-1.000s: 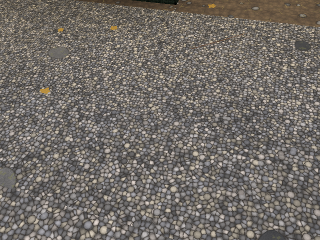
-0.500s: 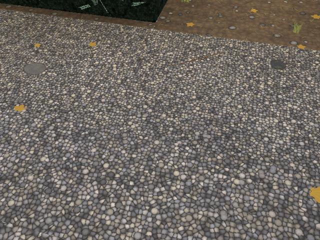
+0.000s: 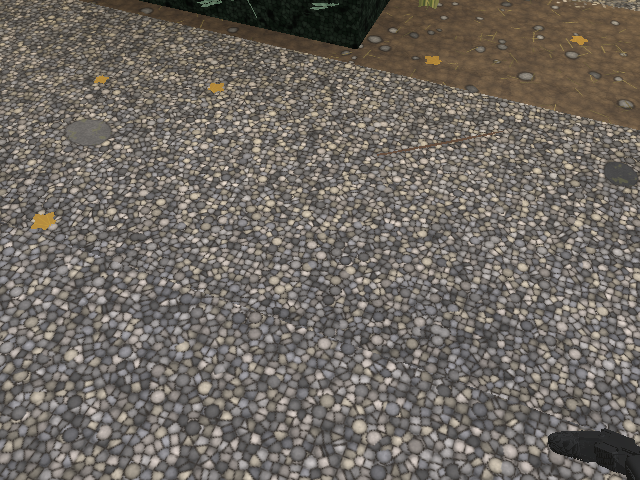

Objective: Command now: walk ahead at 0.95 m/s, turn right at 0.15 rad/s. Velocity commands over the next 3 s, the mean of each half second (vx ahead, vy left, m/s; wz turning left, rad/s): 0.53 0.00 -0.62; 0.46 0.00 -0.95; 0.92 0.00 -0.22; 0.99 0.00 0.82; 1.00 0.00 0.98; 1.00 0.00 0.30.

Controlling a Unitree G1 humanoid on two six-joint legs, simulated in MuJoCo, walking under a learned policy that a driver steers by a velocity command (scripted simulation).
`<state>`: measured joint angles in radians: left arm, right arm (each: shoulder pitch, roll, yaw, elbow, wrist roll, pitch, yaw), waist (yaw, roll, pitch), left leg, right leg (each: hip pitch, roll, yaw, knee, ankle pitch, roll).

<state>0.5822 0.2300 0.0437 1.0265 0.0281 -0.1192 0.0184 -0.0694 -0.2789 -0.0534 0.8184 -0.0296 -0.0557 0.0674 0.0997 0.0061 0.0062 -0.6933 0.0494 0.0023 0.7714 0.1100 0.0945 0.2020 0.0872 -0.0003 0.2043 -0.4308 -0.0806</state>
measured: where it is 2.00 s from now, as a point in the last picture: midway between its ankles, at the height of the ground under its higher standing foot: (523, 398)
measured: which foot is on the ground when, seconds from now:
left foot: up 0.00-0.18, down 0.20-0.50, up 0.52-1.00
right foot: down 0.00-0.18, up 0.20-0.50, down 0.52-1.00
